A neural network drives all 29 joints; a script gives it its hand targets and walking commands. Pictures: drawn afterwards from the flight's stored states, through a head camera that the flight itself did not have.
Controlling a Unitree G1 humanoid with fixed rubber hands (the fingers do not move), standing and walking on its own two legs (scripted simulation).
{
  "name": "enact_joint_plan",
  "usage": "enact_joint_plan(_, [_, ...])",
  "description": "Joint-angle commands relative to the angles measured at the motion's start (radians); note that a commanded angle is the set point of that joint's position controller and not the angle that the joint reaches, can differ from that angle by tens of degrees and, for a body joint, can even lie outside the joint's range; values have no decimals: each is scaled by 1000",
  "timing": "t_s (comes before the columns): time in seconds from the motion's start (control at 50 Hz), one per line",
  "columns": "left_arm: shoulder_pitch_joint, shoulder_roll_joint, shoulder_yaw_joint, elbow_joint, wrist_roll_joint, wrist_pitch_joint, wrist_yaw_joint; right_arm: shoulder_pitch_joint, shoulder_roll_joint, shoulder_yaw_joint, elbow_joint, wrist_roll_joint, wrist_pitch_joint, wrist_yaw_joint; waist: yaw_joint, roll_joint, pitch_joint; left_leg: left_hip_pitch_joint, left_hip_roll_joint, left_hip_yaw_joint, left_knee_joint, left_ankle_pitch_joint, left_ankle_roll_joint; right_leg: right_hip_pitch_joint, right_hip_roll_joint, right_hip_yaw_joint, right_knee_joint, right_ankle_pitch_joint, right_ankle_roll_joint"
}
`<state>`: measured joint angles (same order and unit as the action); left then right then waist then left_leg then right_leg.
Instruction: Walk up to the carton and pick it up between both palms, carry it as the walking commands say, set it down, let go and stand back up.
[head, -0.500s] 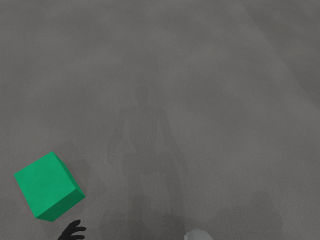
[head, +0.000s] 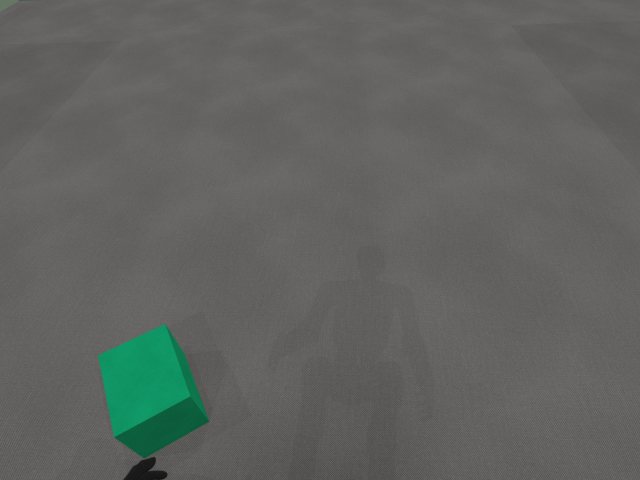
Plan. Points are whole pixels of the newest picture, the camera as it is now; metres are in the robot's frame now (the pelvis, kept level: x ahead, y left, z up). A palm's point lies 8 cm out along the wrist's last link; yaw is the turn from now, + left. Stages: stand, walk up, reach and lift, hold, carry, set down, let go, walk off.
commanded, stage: walk up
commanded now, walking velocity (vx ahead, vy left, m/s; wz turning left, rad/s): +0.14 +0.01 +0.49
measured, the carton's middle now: (155, 389) +0.49 +0.53 -0.67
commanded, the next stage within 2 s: none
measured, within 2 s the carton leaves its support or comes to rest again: neither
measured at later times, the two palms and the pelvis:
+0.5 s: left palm out of the picture +0.13 +0.32 -0.12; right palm out of the picture +0.11 -0.19 -0.12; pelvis +0.08 +0.05 +0.01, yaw +16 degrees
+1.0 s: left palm (91, 471) +0.18 +0.34 -0.15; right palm (347, 280) +0.52 -0.04 -0.15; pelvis +0.32 +0.13 -0.03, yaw +25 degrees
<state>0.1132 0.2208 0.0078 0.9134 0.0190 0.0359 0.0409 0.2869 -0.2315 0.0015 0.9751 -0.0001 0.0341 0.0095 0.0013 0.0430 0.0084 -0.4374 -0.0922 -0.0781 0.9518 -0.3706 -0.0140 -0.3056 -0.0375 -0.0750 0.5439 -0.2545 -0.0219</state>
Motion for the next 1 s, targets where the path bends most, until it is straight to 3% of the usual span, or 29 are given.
enact_joint_plan(0.0, [69,151,70,-101,6,-29,17,2,-64,-82,-80,-54,30,14,-9,-154,-1,-196,125,58,165,64,-16,107,-343,227,-344,-379,-116])
enact_joint_plan(0.02, [63,161,76,-93,5,-33,13,5,-84,-92,-70,-46,28,23,-10,-174,8,-160,110,55,127,67,-9,80,-324,158,-326,-348,-101])
enact_joint_plan(0.06, [64,265,92,-82,3,-43,21,-73,-78,-94,-148,-57,21,67,-26,-118,-21,-324,161,41,177,75,-13,218,-463,388,-391,-573,-96])
enact_joint_plan(0.08, [68,237,93,-78,11,-51,8,-96,-73,-85,-147,-48,12,70,-22,-152,14,-249,200,42,131,84,-27,120,-445,320,-393,-510,-94])
enact_joint_plan(0.12, [-43,211,97,-103,27,-64,-8,14,-51,-64,-103,-44,-3,72,-95,-205,13,-62,207,121,-54,48,8,65,-386,117,-373,-337,-42])
enact_joint_plan(0.2, [42,226,108,-79,36,-45,-32,201,-69,-61,-60,-24,-39,43,-120,-107,-136,325,124,213,-444,-184,21,30,-300,-33,-62,-373,-48])
enact_joint_plan(0.22, [-15,149,71,-103,33,-45,-42,268,-120,-77,-6,-22,-52,34,-187,86,-107,483,142,116,-538,-136,68,-157,-195,-149,151,-318,13])
enact_joint_plan(0.24, [-51,48,52,-148,26,-58,-52,347,-207,-102,-6,-42,-63,26,-223,270,-89,568,362,-354,-659,-354,154,-445,-101,-183,445,-329,52])
enact_joint_plan(0.26, [-153,33,42,-215,15,-54,-63,261,-246,-94,-20,-48,-66,8,-192,379,56,399,436,-714,-874,-575,224,-611,-21,-23,545,-347,63])
enact_joint_plan(0.28, [-198,88,41,-212,-2,-54,-73,225,-232,-66,-34,-38,-63,-3,-168,208,156,284,423,-719,-923,-517,213,-560,-59,74,541,-223,84])
enact_joint_plan(0.32, [-178,70,34,-195,15,-81,-88,133,-192,-72,-38,-25,-83,-17,-118,67,97,333,388,-580,-881,-262,220,-471,-49,49,447,-142,85])
enact_joint_plan(0.38, [-195,72,38,-185,20,-92,-92,239,-174,-73,24,-20,-117,-18,-139,122,10,565,330,-434,-706,436,207,-483,-29,-12,329,-154,80])
enact_joint_plan(0.44, [-274,59,27,-196,14,-99,-95,313,-140,-63,47,-26,-128,-24,-160,122,14,655,331,-387,-661,662,210,-554,-46,12,311,-113,91])
enact_joint_plan(0.46, [-242,57,24,-168,14,-90,-92,267,-154,-65,34,-22,-125,-27,-154,87,-36,640,326,-342,-675,588,209,-489,-49,2,234,-85,91])
enact_joint_plan(0.48, [-286,44,24,-181,11,-94,-96,282,-137,-61,44,-29,-123,-28,-165,167,0,603,320,-326,-672,602,202,-470,-46,-4,216,-128,83])
enact_joint_plan(0.52, [-247,48,31,-150,3,-87,-100,218,-175,-76,14,-24,-120,-27,-122,124,0,415,310,-312,-717,523,186,-270,-25,-32,149,-6,96])
enact_joint_plan(0.56, [-118,80,42,-111,-8,-103,-88,185,-174,-81,33,-10,-126,-26,-45,129,-40,288,272,-233,-596,749,117,65,-39,8,-60,73,64])
enact_joint_plan(0.58, [57,103,62,-36,-12,-107,-80,130,-170,-84,32,2,-129,-21,40,34,-158,173,212,-164,-395,799,86,367,-47,5,-136,168,45])
enact_joint_plan(0.6, [293,195,92,39,11,-117,-70,104,-121,-74,-15,5,-132,-19,150,-140,-308,-52,111,-65,-117,385,56,707,-246,165,-190,152,12])
enact_joint_plan(0.62, [405,307,126,73,17,-106,-57,124,-57,-57,-43,-2,-141,-26,182,-408,-392,-250,46,4,77,-98,15,861,-483,356,-170,212,-30])
enact_joint_plan(0.66, [320,255,113,58,25,-93,-49,29,-103,-60,-39,2,-140,-20,122,-212,-223,-339,167,-1,230,-105,2,679,-487,371,-170,59,-119])
enact_joint_plan(0.68, [239,220,109,53,31,-99,-53,15,-121,-67,-41,-14,-143,-13,93,-164,-154,-365,203,-5,251,-39,11,569,-430,314,-183,14,-110])
enact_joint_plan(0.7, [259,216,102,64,40,-100,-40,-24,-88,-63,-44,-11,-124,2,93,-101,-93,-374,226,18,269,-20,-2,507,-496,324,-197,204,-130])
enact_joint_plan(0.72, [190,175,95,33,39,-96,-31,-32,-85,-61,-56,-23,-105,13,74,-94,-83,-359,243,12,243,3,-4,461,-448,211,-203,211,-120])
enact_joint_plan(0.82, [217,176,88,26,16,-105,-14,-69,-57,-50,-66,-44,-50,70,21,-92,124,-397,278,13,149,144,-32,300,-507,107,-262,405,-139])
enact_joint_plan(0.86, [217,170,95,6,4,-98,-19,-91,-29,-33,-75,-37,-43,86,18,-168,120,-307,265,55,-6,215,-32,242,-426,10,-241,428,-97])
enact_joint_plan(0.88, [227,178,88,8,6,-100,-14,-150,-18,-24,-90,-39,-41,87,21,-119,126,-246,249,91,-74,225,-25,235,-414,-30,-220,528,-93])
enact_joint_plan(0.94, [138,246,100,-13,6,-82,-24,-57,-44,-26,-65,-11,-55,86,-38,-278,79,-70,188,213,-283,190,-19,241,-351,-118,-102,663,-37])
enact_joint_plan(0.98, [147,226,97,-33,-3,-81,-29,91,-138,-54,14,-27,-78,67,-97,-102,-76,230,62,286,-411,273,32,214,-241,-155,266,693,-18])
